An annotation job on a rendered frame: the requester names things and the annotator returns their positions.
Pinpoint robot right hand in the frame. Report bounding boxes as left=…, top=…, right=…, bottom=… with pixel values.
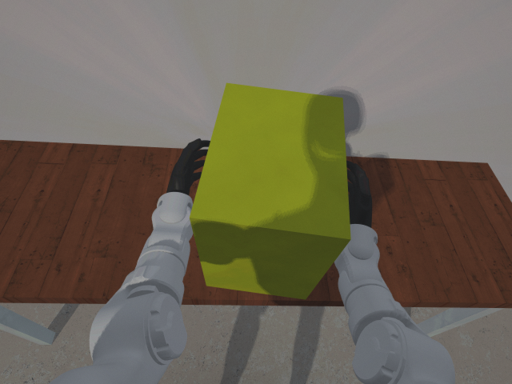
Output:
left=346, top=161, right=372, bottom=228

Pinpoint robot right forearm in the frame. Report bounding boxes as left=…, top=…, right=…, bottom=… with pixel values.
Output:
left=334, top=224, right=430, bottom=345

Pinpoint table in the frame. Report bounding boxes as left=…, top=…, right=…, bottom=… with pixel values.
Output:
left=0, top=140, right=512, bottom=345

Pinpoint robot left forearm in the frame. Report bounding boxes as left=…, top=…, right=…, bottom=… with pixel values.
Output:
left=90, top=192, right=193, bottom=360

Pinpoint robot left hand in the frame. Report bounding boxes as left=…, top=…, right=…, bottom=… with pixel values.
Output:
left=167, top=138, right=210, bottom=195

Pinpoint carton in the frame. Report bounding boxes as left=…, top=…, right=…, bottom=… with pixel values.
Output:
left=190, top=83, right=351, bottom=300

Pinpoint left robot upper arm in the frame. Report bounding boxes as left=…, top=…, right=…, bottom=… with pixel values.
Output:
left=49, top=292, right=187, bottom=384

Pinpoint right robot upper arm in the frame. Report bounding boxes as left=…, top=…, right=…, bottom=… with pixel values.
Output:
left=352, top=319, right=455, bottom=384

